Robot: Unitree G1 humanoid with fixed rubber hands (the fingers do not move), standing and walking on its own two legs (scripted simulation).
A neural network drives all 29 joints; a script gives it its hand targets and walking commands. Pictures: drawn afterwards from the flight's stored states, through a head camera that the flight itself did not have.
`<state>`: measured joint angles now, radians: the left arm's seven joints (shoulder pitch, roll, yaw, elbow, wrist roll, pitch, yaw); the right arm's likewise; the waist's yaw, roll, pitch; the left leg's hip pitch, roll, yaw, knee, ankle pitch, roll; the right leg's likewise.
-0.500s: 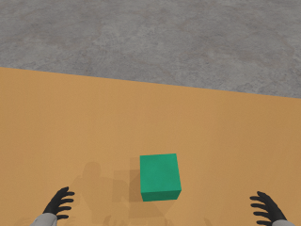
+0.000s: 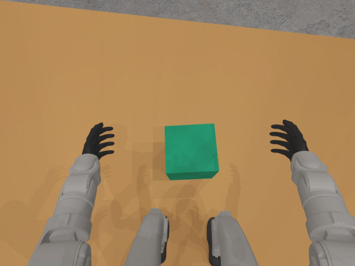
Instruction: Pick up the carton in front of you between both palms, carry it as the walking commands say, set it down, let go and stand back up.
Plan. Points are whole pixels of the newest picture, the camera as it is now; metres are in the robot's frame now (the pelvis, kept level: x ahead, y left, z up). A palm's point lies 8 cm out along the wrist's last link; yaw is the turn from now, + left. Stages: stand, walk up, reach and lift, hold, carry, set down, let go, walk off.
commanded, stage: reach and lift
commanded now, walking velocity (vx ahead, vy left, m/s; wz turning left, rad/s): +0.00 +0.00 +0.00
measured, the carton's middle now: (190, 154) +0.47 +0.00 -0.56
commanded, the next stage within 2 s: none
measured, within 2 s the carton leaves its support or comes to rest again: neither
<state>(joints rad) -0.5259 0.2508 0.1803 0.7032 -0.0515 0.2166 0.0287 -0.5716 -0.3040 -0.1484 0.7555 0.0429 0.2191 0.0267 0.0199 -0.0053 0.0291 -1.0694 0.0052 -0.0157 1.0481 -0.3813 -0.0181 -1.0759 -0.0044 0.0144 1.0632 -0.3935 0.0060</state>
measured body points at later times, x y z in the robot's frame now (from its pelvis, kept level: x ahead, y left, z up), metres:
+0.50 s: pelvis -0.02 +0.00 -0.05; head +0.29 -0.01 +0.27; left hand +0.49 +0.20 -0.18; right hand +0.52 -0.19 -0.18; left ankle +0.05 +0.13 -0.65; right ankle +0.05 -0.12 -0.65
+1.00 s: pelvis -0.05 +0.00 -0.26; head +0.30 +0.00 +0.02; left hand +0.47 +0.20 -0.42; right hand +0.50 -0.19 -0.42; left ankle +0.05 +0.13 -0.65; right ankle +0.05 -0.12 -0.65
